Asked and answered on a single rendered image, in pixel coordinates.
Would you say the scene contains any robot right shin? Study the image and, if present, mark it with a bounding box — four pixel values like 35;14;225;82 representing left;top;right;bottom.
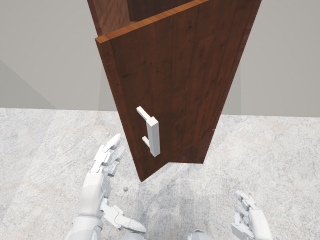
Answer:
194;229;204;233

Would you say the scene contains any right robot hand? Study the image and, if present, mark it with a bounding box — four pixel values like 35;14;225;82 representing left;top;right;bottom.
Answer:
231;189;273;240

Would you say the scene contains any left robot hand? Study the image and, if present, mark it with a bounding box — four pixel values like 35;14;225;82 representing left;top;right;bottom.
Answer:
78;133;147;234

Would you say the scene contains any handle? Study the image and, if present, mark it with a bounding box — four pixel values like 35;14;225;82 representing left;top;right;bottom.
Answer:
136;106;160;157

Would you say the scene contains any left robot forearm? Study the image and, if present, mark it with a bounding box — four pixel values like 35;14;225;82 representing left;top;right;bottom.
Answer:
64;215;104;240

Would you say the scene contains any cupboard door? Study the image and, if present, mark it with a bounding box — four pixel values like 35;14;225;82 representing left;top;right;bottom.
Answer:
95;0;256;182

